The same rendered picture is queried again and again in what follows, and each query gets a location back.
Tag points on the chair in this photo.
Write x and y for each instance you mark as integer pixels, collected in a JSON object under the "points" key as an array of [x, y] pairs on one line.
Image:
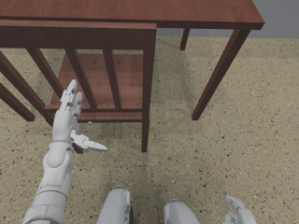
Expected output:
{"points": [[115, 88]]}

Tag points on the robot left shin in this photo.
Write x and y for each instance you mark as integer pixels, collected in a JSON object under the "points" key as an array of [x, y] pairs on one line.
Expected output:
{"points": [[126, 217]]}

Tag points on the robot left thigh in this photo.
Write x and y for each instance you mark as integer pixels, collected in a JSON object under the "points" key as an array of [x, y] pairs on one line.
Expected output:
{"points": [[116, 206]]}

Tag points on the robot right hand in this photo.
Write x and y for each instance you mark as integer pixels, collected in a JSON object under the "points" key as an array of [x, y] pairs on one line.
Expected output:
{"points": [[244, 216]]}

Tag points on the robot left hand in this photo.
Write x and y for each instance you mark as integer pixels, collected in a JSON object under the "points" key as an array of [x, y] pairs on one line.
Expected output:
{"points": [[66, 119]]}

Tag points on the table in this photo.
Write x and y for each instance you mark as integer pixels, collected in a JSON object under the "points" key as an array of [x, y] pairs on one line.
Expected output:
{"points": [[242, 16]]}

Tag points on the left robot forearm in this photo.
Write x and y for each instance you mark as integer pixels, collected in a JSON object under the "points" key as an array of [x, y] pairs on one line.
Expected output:
{"points": [[52, 194]]}

